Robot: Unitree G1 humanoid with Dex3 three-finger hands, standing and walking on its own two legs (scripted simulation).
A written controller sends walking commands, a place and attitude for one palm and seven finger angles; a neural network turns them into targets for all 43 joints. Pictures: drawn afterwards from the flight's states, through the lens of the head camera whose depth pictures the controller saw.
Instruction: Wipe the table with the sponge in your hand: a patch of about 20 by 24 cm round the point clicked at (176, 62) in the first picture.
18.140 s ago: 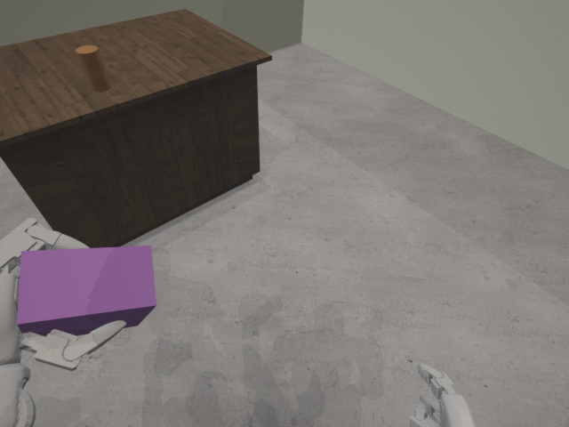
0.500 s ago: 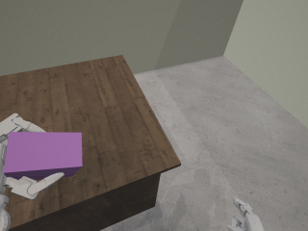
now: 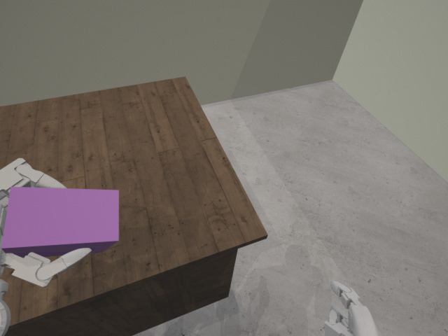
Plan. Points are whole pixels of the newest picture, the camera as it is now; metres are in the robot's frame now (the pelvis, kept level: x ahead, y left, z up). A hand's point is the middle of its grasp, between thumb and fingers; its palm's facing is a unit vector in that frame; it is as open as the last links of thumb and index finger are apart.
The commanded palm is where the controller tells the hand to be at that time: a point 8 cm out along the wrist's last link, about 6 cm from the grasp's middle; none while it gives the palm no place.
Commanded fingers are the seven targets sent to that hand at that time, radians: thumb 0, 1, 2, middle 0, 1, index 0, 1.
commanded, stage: shuffle to correct the standing spot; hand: left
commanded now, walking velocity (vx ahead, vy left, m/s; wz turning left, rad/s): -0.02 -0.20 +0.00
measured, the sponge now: (79, 224) +0.23 +0.21 +0.15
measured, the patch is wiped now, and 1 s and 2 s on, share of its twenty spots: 0.00 0.00 0.00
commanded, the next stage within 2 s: none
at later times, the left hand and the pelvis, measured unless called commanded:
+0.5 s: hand (56, 220) +0.22 +0.24 +0.16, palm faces +0.30 -0.86 -0.42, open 10.2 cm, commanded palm +0.16 +0.28 +0.18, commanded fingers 0.00 0.10 1.30 -1.20 -1.60 -1.20 -1.60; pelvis +0.00 +0.00 +0.00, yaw +0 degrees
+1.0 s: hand (54, 220) +0.22 +0.24 +0.16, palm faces +0.31 -0.86 -0.41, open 10.2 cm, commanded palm +0.16 +0.28 +0.18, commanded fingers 0.00 0.10 1.30 -1.20 -1.60 -1.20 -1.60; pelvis +0.00 +0.00 +0.00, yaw +0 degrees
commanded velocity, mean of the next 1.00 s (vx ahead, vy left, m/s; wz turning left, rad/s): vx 0.00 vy -0.20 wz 0.00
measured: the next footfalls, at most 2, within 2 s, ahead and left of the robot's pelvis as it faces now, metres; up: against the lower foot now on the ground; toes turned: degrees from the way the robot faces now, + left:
none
